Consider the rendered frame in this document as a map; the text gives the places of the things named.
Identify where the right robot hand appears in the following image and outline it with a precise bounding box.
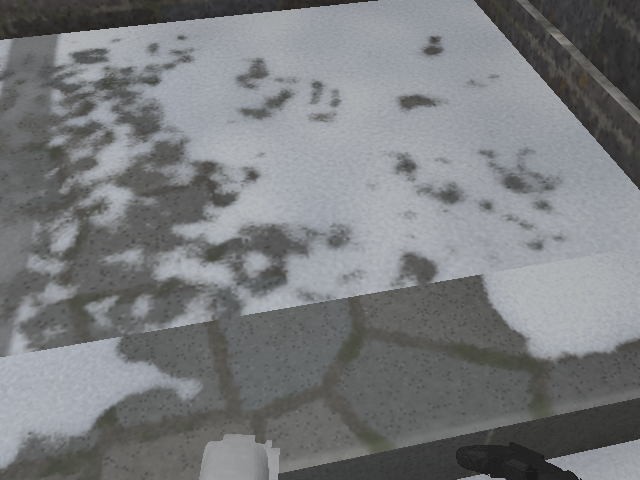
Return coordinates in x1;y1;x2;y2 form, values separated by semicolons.
456;442;582;480

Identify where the left robot thigh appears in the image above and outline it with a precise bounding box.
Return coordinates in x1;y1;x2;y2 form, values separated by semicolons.
199;434;280;480

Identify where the robot left shin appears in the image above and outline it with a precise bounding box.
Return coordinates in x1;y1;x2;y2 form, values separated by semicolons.
199;441;218;478

